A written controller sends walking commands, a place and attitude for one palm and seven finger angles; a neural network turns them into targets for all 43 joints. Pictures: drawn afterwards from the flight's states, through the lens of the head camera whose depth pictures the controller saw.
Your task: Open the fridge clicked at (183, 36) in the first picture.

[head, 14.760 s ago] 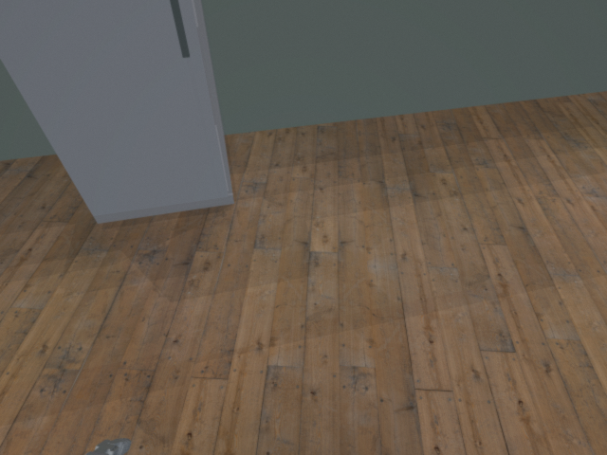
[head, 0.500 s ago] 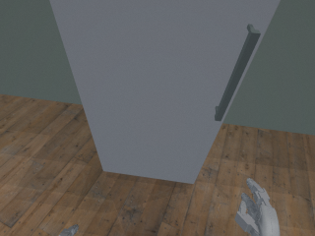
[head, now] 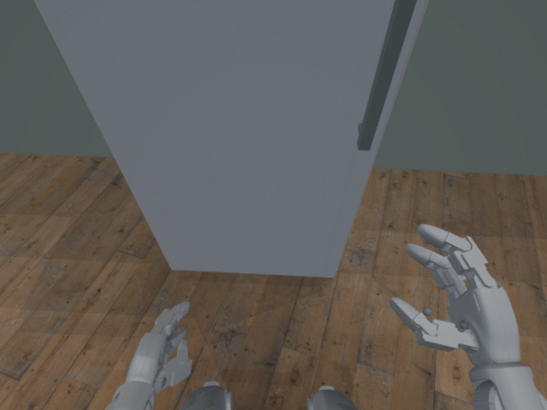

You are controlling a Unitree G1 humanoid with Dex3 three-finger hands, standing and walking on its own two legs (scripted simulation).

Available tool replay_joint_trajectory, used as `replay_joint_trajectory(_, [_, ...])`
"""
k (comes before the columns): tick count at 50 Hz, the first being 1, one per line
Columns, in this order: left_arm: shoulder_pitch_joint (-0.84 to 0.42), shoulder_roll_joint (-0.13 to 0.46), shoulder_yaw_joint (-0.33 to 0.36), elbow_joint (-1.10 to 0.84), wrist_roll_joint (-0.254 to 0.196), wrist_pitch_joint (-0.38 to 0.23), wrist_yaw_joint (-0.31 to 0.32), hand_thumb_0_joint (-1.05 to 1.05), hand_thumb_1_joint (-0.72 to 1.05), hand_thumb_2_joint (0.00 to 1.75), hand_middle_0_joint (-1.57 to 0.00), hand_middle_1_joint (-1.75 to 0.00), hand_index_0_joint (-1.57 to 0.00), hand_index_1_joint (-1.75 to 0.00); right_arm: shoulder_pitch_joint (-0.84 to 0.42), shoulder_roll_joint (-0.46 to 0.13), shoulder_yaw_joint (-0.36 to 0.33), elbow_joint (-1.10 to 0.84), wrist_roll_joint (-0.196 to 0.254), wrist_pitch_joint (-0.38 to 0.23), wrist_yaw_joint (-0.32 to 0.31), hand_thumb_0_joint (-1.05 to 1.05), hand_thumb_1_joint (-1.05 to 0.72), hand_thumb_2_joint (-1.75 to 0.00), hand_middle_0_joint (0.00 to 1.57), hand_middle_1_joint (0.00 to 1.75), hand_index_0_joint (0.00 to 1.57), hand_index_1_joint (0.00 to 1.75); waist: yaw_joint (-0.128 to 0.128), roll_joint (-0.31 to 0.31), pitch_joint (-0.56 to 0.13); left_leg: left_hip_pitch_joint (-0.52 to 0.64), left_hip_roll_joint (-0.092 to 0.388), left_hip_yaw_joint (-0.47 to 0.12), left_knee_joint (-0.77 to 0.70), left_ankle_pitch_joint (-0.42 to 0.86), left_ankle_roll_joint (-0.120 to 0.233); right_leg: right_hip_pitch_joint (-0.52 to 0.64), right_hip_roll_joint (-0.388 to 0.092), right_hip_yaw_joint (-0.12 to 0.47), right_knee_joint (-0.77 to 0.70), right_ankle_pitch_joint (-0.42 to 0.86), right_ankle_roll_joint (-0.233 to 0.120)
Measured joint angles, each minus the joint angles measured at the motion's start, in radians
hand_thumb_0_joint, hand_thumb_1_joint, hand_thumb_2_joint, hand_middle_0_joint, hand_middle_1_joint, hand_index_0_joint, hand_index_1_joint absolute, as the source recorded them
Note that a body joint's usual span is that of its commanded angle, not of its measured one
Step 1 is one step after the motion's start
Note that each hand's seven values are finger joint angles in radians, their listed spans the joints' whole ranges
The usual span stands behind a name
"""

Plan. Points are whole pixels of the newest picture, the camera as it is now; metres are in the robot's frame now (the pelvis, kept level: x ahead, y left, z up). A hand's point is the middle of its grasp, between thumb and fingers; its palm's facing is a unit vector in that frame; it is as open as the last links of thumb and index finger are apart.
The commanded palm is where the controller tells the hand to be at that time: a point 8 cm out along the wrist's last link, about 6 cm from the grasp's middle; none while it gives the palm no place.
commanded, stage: raise the hand to about handle height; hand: right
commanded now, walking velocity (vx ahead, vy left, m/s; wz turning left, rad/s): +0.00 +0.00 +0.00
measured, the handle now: (383, 61) +0.58 -0.15 +0.21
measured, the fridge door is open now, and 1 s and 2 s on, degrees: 0 0 0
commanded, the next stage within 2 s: move the hooked fingers beside the handle in 1.42 s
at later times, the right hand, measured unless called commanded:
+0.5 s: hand (480, 256) +0.28 -0.23 +0.14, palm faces +0.05 +1.00 -0.07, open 13.1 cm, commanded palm +0.25 -0.28 +0.15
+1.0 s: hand (536, 191) +0.32 -0.27 +0.21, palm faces +0.09 +1.00 -0.02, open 14.0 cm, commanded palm +0.28 -0.31 +0.20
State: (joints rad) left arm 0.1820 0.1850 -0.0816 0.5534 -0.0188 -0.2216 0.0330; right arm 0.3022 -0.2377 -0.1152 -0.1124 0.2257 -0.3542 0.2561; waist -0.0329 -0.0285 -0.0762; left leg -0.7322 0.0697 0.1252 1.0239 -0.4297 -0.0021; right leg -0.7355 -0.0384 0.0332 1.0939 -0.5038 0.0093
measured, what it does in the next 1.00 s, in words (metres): rises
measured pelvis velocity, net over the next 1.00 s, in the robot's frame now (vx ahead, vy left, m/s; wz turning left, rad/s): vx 0.04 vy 0.00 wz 0.02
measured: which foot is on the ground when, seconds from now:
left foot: down 0.00-1.00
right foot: down 0.00-1.00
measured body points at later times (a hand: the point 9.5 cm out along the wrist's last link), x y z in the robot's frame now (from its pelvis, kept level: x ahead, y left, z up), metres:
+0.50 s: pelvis +0.03 +0.00 +0.04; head +0.04 +0.00 +0.49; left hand +0.20 +0.25 -0.02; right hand +0.27 -0.28 +0.15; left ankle +0.05 +0.13 -0.67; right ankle +0.03 -0.12 -0.67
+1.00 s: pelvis +0.04 +0.00 +0.06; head +0.02 +0.01 +0.51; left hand +0.21 +0.24 -0.01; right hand +0.31 -0.32 +0.21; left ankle +0.05 +0.13 -0.67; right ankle +0.03 -0.12 -0.67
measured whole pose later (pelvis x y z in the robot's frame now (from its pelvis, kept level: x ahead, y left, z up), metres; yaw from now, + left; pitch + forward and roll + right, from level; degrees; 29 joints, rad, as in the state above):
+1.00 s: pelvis +0.04 +0.00 +0.06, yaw +1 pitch -1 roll +1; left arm 0.25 0.27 -0.08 0.62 -0.05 -0.24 0.12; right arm -0.09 -0.42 -0.45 0.24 0.34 0.02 0.41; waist -0.04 -0.04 -0.03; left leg -0.30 0.05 0.10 0.60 -0.29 -0.01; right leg -0.27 -0.04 -0.01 0.64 -0.36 0.01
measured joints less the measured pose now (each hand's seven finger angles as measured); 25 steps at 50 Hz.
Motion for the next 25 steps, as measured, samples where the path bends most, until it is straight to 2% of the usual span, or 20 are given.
replay_joint_trajectory(3, [0.046,-0.018,-0.011,0.002,-0.008,0.029,0.013,0.02,0.9,0.9,-0.21,-0.3,-0.2,-0.3,-0.014,-0.021,-0.021,0.045,0.021,0.166,0.015,0.01,-0.23,-0.62,0.25,0.72,0.25,0.72,0.032,-0.003,-0.004,0.035,-0.004,-0.025,-0.051,0.023,-0.005,0.052,-0.001,-0.029,-0.064,0.021,-0.005])
replay_joint_trajectory(5, [0.079,-0.017,-0.004,0.003,-0.009,0.035,0.019,0.02,0.9,0.9,-0.21,-0.3,-0.2,-0.3,0.017,-0.018,-0.055,0.051,0.048,0.231,-0.015,0.01,-0.19,-0.6,0.26,0.75,0.25,0.75,0.046,-0.001,-0.009,0.065,-0.007,-0.041,-0.088,0.036,-0.007,0.094,-0.002,-0.046,-0.11,0.033,-0.008])
replay_joint_trajectory(6, [0.096,-0.012,0.003,0.005,-0.009,0.033,0.021,0.02,0.9,0.9,-0.21,-0.3,-0.2,-0.3,0.038,-0.014,-0.074,0.044,0.059,0.241,-0.038,0.01,-0.16,-0.59,0.26,0.77,0.25,0.77,0.05,0.001,-0.011,0.08,-0.009,-0.046,-0.105,0.042,-0.008,0.112,-0.003,-0.052,-0.13,0.038,-0.008])
replay_joint_trajectory(8, [0.124,0.003,0.02,0.012,-0.007,0.022,0.023,0.02,0.9,0.9,-0.21,-0.3,-0.2,-0.3,0.075,-0.01,-0.11,0.021,0.068,0.218,-0.088,0.01,-0.12,-0.57,0.26,0.8,0.26,0.8,0.048,0.008,-0.013,0.106,-0.011,-0.05,-0.13,0.048,-0.008,0.141,-0.004,-0.058,-0.158,0.044,-0.008])
replay_joint_trajectory(10, [0.143,0.027,0.035,0.025,-0.003,0.006,0.022,0.02,0.9,0.9,-0.21,-0.3,-0.2,-0.3,0.089,-0.015,-0.14,0.003,0.061,0.161,-0.122,0.01,-0.07,-0.55,0.27,0.83,0.26,0.83,0.04,0.013,-0.011,0.123,-0.011,-0.045,-0.144,0.049,-0.008,0.156,-0.003,-0.054,-0.171,0.047,-0.007])
replay_joint_trajectory(12, [0.149,0.057,0.046,0.04,-0.001,-0.012,0.019,0.02,0.9,0.9,-0.21,-0.3,-0.2,-0.3,0.079,-0.024,-0.158,0.003,0.052,0.104,-0.126,0.01,-0.03,-0.53,0.27,0.86,0.26,0.86,0.032,0.013,-0.006,0.134,-0.009,-0.035,-0.15,0.047,-0.008,0.158,-0.001,-0.043,-0.17,0.046,-0.007])
replay_joint_trajectory(14, [0.142,0.086,0.053,0.055,-0.005,-0.025,0.021,0.02,0.9,0.9,-0.21,-0.3,-0.2,-0.3,0.05,-0.03,-0.162,0.019,0.053,0.074,-0.097,0.0,0.02,-0.51,0.27,0.89,0.26,0.89,0.026,0.008,0.002,0.143,-0.007,-0.025,-0.154,0.045,-0.009,0.16,0.001,-0.034,-0.168,0.044,-0.008])
replay_joint_trajectory(16, [0.127,0.105,0.059,0.066,-0.012,-0.036,0.028,0.02,0.9,0.9,-0.21,-0.3,-0.2,-0.3,0.017,-0.036,-0.154,0.043,0.059,0.079,-0.05,0.0,0.07,-0.49,0.27,0.92,0.26,0.92,0.023,0.004,0.008,0.154,-0.007,-0.02,-0.162,0.046,-0.01,0.168,0.002,-0.029,-0.173,0.045,-0.009])
replay_joint_trajectory(20, [0.093,0.113,0.063,0.06,-0.021,-0.053,0.047,0.02,0.9,0.9,-0.2,-0.3,-0.2,-0.3,-0.026,-0.056,-0.137,0.085,0.067,0.151,0.024,0.0,0.16,-0.45,0.28,0.98,0.27,0.98,0.028,0.001,0.009,0.193,-0.008,-0.024,-0.198,0.056,-0.012,0.211,0.002,-0.035,-0.212,0.055,-0.01])
replay_joint_trajectory(25, [0.072,0.085,0.055,0.031,-0.02,-0.065,0.05,0.02,0.9,0.9,-0.2,-0.3,-0.2,-0.3,-0.052,-0.08,-0.189,0.094,0.095,0.194,0.02,0.0,0.28,-0.4,0.29,1.05,0.29,1.05,0.024,0.01,-0.001,0.259,-0.014,-0.033,-0.252,0.067,-0.008,0.288,0.0,-0.047,-0.282,0.071,-0.004])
